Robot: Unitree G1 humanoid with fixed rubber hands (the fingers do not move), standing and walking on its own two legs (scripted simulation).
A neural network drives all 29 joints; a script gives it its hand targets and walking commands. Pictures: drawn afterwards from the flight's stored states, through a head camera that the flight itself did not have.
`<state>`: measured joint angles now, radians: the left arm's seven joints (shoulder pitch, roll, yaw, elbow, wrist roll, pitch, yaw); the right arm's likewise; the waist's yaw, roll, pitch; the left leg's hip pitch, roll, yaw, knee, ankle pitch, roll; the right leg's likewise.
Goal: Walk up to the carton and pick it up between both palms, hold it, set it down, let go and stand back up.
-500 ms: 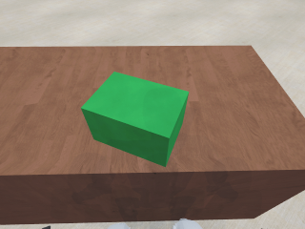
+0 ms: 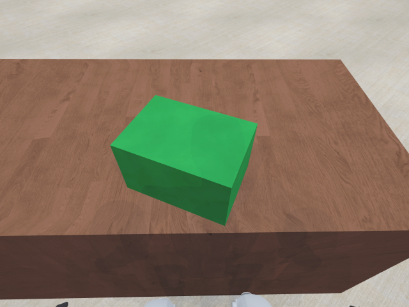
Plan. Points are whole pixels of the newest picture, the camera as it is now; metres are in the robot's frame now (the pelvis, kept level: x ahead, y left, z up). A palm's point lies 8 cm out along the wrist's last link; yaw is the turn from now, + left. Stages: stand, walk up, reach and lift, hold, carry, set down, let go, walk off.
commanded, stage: walk up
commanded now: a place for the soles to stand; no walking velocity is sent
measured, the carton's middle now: (188, 157) +0.44 +0.05 +0.01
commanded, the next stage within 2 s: reach and lift in 0.26 s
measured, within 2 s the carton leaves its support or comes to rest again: neither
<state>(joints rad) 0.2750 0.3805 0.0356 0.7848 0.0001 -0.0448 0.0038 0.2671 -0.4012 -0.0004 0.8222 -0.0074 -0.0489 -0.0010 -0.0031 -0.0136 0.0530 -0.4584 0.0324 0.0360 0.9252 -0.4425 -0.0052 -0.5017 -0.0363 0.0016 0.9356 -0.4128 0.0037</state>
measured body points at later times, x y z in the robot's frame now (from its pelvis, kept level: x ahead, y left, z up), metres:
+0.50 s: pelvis -0.02 +0.00 -0.01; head +0.05 -0.01 +0.43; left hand +0.13 +0.30 -0.11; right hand +0.12 -0.30 -0.13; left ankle +0.03 +0.13 -0.69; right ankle +0.05 -0.13 -0.69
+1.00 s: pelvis -0.02 +0.04 +0.01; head +0.00 +0.07 +0.46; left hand +0.17 +0.33 -0.08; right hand +0.11 -0.22 -0.06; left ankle +0.03 +0.13 -0.69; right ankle +0.05 -0.13 -0.69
